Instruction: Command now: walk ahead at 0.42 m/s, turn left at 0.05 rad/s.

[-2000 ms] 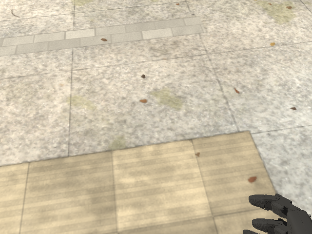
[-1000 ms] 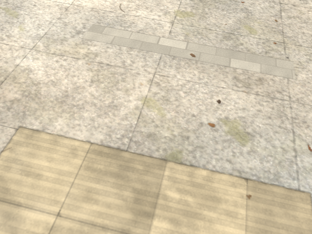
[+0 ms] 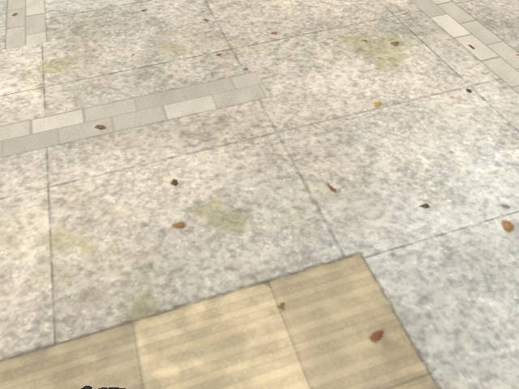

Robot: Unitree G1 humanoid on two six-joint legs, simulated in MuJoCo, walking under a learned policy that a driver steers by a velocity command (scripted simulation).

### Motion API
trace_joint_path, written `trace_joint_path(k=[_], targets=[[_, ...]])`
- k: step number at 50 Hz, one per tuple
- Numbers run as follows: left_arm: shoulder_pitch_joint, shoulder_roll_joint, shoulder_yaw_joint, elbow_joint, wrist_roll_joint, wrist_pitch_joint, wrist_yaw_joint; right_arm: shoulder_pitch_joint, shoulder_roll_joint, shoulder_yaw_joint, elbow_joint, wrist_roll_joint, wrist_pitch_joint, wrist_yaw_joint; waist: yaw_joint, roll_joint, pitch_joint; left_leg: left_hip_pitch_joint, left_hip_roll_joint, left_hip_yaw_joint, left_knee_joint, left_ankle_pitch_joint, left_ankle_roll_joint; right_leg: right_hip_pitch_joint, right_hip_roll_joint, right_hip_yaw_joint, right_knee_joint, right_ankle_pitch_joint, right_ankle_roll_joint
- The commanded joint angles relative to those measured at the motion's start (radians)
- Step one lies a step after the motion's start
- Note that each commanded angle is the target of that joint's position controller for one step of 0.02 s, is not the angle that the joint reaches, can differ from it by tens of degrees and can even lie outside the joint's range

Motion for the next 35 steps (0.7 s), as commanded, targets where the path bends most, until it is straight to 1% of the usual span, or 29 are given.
trace_joint_path(k=[1,2,3,4,5,6,7,8,10,12,14,15,17,18,20,21,22,23,24,25,26,27,28,29,30,31,33,34,35], targets=[[0.318,0.218,0.069,0.012,-0.013,-0.018,0.051,-0.221,-0.099,-0.017,-0.165,-0.001,-0.019,0.013,0.189,-0.145,0.043,-0.631,-0.044,-0.193,0.435,-0.01,0.046,0.406,-0.406,0.554,-0.337,-0.316,-0.175],[0.255,0.159,0.047,0.011,-0.021,-0.024,0.048,-0.186,-0.093,-0.016,-0.138,0.007,-0.022,0.024,0.13,-0.121,0.078,-0.589,-0.026,-0.203,0.414,0.072,0.041,0.331,-0.348,0.44,-0.354,-0.251,-0.142],[0.206,0.129,0.037,0.006,-0.023,-0.03,0.05,-0.155,-0.086,-0.017,-0.11,0.009,-0.018,0.03,0.094,-0.122,0.089,-0.546,-0.015,-0.192,0.392,0.124,0.024,0.29,-0.299,0.344,-0.379,-0.174,-0.106],[0.19,0.105,0.027,0.006,-0.023,-0.038,0.054,-0.132,-0.082,-0.017,-0.086,0.001,-0.009,0.034,0.078,-0.129,0.085,-0.514,-0.015,-0.183,0.394,0.166,0.005,0.268,-0.269,0.278,-0.394,-0.08,-0.087],[0.192,0.095,0.023,0.014,-0.022,-0.047,0.054,-0.123,-0.071,-0.016,-0.069,-0.004,-0.002,0.039,0.068,-0.119,0.08,-0.504,-0.025,-0.176,0.413,0.2,-0.006,0.262,-0.25,0.223,-0.396,0.034,-0.083],[0.21,0.097,0.022,0.03,-0.022,-0.056,0.051,-0.127,-0.062,-0.015,-0.064,-0.006,0.002,0.046,0.063,-0.112,0.09,-0.512,-0.024,-0.177,0.415,0.233,-0.012,0.257,-0.245,0.183,-0.403,0.123,-0.081],[0.23,0.095,0.022,0.046,-0.023,-0.064,0.049,-0.151,-0.049,-0.014,-0.068,-0.004,0.003,0.049,0.065,-0.105,0.096,-0.536,-0.023,-0.177,0.415,0.262,-0.017,0.264,-0.242,0.147,-0.408,0.195,-0.081],[0.249,0.097,0.024,0.059,-0.024,-0.068,0.047,-0.184,-0.041,-0.013,-0.075,-0.008,0.007,0.052,0.07,-0.102,0.107,-0.573,-0.022,-0.176,0.413,0.284,-0.022,0.28,-0.246,0.121,-0.412,0.26,-0.081],[0.272,0.087,0.02,0.084,-0.022,-0.073,0.046,-0.248,-0.027,-0.009,-0.095,-0.009,0.01,0.058,0.077,-0.096,0.121,-0.619,-0.022,-0.164,0.374,0.325,-0.025,0.296,-0.245,0.069,-0.42,0.342,-0.087],[0.272,0.081,0.016,0.107,-0.02,-0.074,0.047,-0.318,-0.013,0.0,-0.12,-0.009,0.009,0.066,0.08,-0.099,0.136,-0.602,-0.021,-0.126,0.261,0.384,-0.023,0.291,-0.223,-0.002,-0.422,0.406,-0.078],[0.284,0.094,0.019,0.128,-0.024,-0.075,0.053,-0.394,0.002,0.012,-0.145,-0.009,0.008,0.077,0.096,-0.097,0.151,-0.546,-0.018,-0.061,0.124,0.435,-0.012,0.284,-0.215,-0.057,-0.432,0.455,-0.063],[0.305,0.102,0.021,0.144,-0.026,-0.074,0.06,-0.432,0.008,0.018,-0.162,-0.009,0.008,0.08,0.107,-0.093,0.159,-0.529,-0.016,-0.037,0.062,0.441,0.001,0.305,-0.225,-0.071,-0.432,0.486,-0.056],[0.325,0.123,0.024,0.171,-0.028,-0.068,0.072,-0.466,0.012,0.025,-0.179,-0.008,0.009,0.081,0.114,-0.087,0.156,-0.467,-0.037,0.008,-0.046,0.431,0.04,0.359,-0.234,-0.112,-0.397,0.642,-0.035],[0.322,0.138,0.026,0.179,-0.028,-0.064,0.078,-0.451,0.002,0.022,-0.179,-0.009,0.011,0.074,0.102,-0.101,0.136,-0.415,-0.068,0.035,-0.074,0.403,0.062,0.39,-0.237,-0.133,-0.344,0.822,-0.025],[0.32,0.176,0.034,0.193,-0.023,-0.052,0.091,-0.36,-0.029,0.01,-0.162,-0.017,0.014,0.058,0.056,-0.144,0.052,-0.294,-0.138,0.071,-0.077,0.304,0.113,0.453,-0.253,-0.159,-0.159,1.163,-0.009],[0.312,0.193,0.039,0.195,-0.017,-0.041,0.094,-0.257,-0.055,-0.003,-0.137,-0.017,0.009,0.051,0.006,-0.15,-0.011,-0.174,-0.163,0.057,-0.093,0.264,0.142,0.438,-0.26,-0.162,0.004,1.194,-0.015],[0.295,0.206,0.041,0.187,-0.018,-0.033,0.093,-0.111,-0.091,-0.023,-0.093,-0.027,-0.002,0.04,-0.062,-0.124,-0.095,0.03,-0.185,0.022,-0.158,0.265,0.173,0.346,-0.246,-0.17,0.223,1.065,-0.015],[0.287,0.192,0.036,0.162,-0.016,-0.034,0.086,0.023,-0.167,-0.052,-0.06,-0.038,0.001,0.024,-0.116,-0.045,-0.184,0.278,-0.056,-0.153,-0.184,0.143,0.216,0.134,-0.202,-0.176,0.522,0.718,-0.006],[0.326,0.08,0.014,0.09,-0.037,-0.041,0.061,-0.049,-0.274,-0.081,-0.085,-0.018,0.012,0.014,-0.005,0.261,-0.289,0.594,0.247,-0.738,-0.268,0.165,0.383,-0.324,0.026,-0.107,0.946,-0.236,0.063],[0.229,0.152,0.025,0.065,-0.026,-0.053,0.057,-0.031,-0.253,-0.086,-0.105,0.012,0.021,0.013,-0.072,0.063,-0.342,0.592,0.262,-0.86,-0.377,0.213,0.411,-0.437,0.022,0.098,1.035,-0.19,0.058],[0.156,0.141,0.017,0.041,-0.033,-0.067,0.053,-0.079,-0.215,-0.075,-0.092,0.017,0.02,0.002,-0.045,0.0,-0.193,0.462,0.242,-0.704,-0.402,0.27,0.374,-0.471,-0.044,0.121,0.981,-0.089,0.053],[0.154,0.14,0.01,0.046,-0.027,-0.077,0.055,-0.107,-0.162,-0.058,-0.061,0.015,0.019,-0.004,0.014,-0.082,-0.05,0.262,0.206,-0.626,-0.446,0.345,0.324,-0.426,-0.081,0.107,0.876,-0.06,0.047],[0.148,0.13,0.008,0.039,-0.013,-0.066,0.054,-0.137,-0.135,-0.049,-0.057,0.014,0.01,-0.007,0.054,-0.095,0.003,0.147,0.15,-0.546,-0.462,0.392,0.288,-0.376,-0.113,0.114,0.792,-0.067,0.055],[0.185,0.124,0.004,0.055,0.003,-0.042,0.049,-0.168,-0.116,-0.042,-0.06,0.015,0.004,-0.008,0.088,-0.087,0.027,0.056,0.108,-0.483,-0.481,0.434,0.271,-0.313,-0.122,0.109,0.748,-0.081,0.064],[0.208,0.123,0.005,0.059,0.013,-0.02,0.04,-0.173,-0.111,-0.038,-0.068,0.02,-0.005,-0.002,0.1,-0.058,0.023,0.023,0.081,-0.445,-0.49,0.486,0.271,-0.286,-0.129,0.103,0.701,-0.082,0.075],[0.2,0.116,0.004,0.055,0.016,-0.005,0.035,-0.161,-0.115,-0.038,-0.058,0.021,-0.016,0.004,0.102,-0.05,0.024,-0.003,0.063,-0.421,-0.496,0.521,0.272,-0.281,-0.13,0.092,0.663,-0.077,0.084],[0.143,0.101,-0.001,0.038,0.013,0.009,0.031,-0.132,-0.14,-0.044,-0.046,0.017,-0.026,0.008,0.092,-0.034,0.04,-0.032,0.036,-0.395,-0.517,0.516,0.26,-0.308,-0.132,0.073,0.57,-0.004,0.102],[0.092,0.098,-0.002,0.022,0.011,0.01,0.03,-0.112,-0.145,-0.046,-0.04,0.017,-0.026,0.007,0.078,-0.023,0.056,-0.031,0.027,-0.391,-0.526,0.503,0.249,-0.335,-0.134,0.067,0.515,0.045,0.11],[0.042,0.094,-0.003,0.005,0.007,0.009,0.033,-0.096,-0.141,-0.045,-0.036,0.017,-0.029,0.007,0.066,-0.008,0.067,-0.031,0.013,-0.387,-0.526,0.495,0.237,-0.356,-0.133,0.062,0.452,0.094,0.116]])
Keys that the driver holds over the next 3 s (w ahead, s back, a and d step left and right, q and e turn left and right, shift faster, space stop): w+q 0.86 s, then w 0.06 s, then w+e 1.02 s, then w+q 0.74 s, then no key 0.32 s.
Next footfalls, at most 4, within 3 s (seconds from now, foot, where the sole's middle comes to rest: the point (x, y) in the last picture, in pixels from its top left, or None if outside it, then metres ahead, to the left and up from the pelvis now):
0.46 left None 0.39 0.11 -0.77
0.98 right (232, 315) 0.74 0.09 -0.77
1.48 left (137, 280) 0.89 0.37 -0.77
1.98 right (199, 200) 1.19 0.19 -0.77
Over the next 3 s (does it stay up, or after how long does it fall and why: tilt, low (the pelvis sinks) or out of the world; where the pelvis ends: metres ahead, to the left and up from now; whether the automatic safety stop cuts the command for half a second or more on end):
stays up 1.54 0.33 0.00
